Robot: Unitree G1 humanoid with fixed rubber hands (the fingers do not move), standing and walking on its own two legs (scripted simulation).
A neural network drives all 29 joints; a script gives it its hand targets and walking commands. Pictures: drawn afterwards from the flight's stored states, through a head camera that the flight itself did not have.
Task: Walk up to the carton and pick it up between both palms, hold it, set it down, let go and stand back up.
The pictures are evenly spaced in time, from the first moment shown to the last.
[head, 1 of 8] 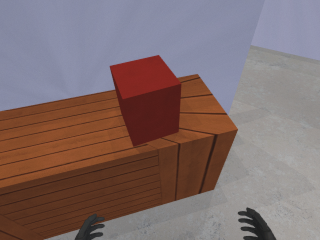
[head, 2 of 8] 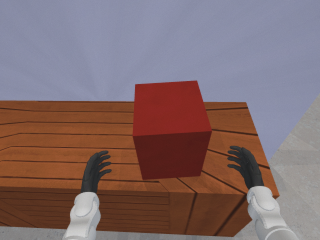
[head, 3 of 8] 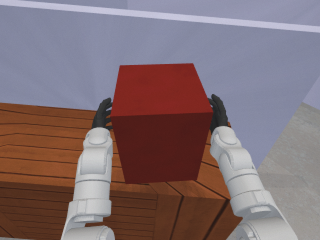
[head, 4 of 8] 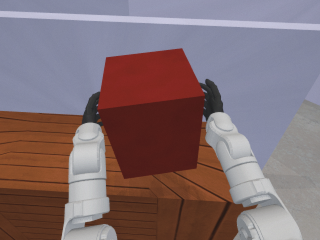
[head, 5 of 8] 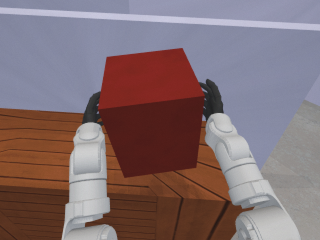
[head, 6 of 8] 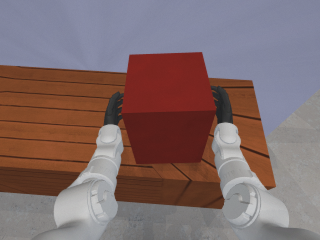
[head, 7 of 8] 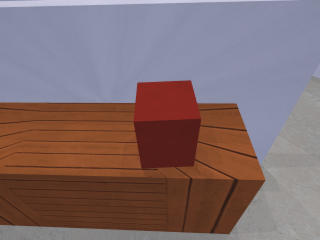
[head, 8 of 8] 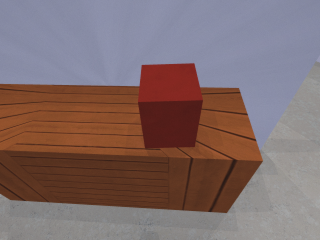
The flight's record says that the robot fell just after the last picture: no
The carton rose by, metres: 0.21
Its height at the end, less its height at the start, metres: +0.00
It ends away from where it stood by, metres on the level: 0.00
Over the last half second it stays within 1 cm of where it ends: yes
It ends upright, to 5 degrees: yes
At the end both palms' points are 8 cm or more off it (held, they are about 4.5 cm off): yes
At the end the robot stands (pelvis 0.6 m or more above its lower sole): yes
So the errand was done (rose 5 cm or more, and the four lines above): yes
